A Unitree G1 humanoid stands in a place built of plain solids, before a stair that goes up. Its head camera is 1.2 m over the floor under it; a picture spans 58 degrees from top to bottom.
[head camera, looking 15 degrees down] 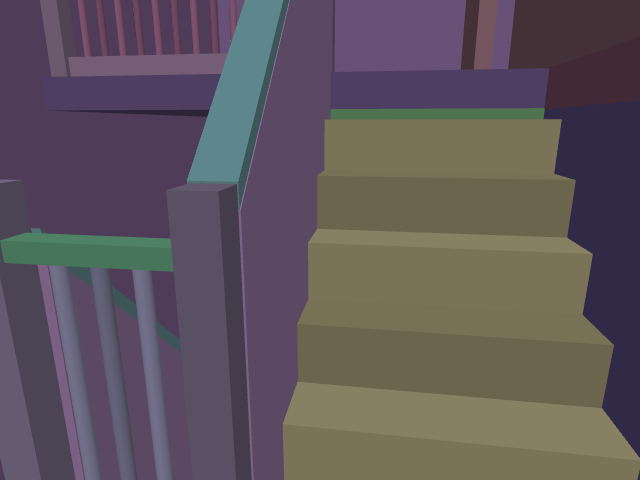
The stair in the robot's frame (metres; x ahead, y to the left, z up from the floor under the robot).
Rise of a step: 0.20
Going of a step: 0.20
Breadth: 0.90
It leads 9 degrees to the right of straight ahead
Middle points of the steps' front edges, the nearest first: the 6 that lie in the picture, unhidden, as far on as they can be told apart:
0.95 -0.34 0.41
1.15 -0.37 0.61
1.35 -0.40 0.81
1.55 -0.43 1.02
1.75 -0.46 1.22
1.95 -0.49 1.42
